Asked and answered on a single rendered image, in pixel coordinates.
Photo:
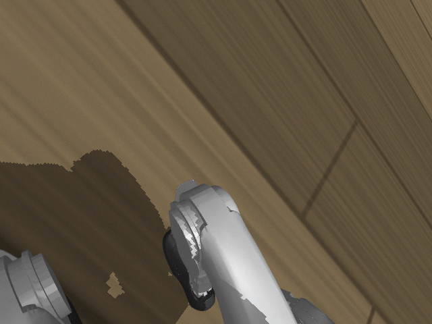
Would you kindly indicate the right robot foot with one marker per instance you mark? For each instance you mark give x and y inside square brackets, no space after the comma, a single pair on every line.
[180,272]

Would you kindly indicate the left robot foot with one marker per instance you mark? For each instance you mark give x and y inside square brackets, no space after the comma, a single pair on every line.
[73,316]

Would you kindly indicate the right robot hand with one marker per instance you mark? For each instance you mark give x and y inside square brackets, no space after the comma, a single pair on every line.
[304,311]

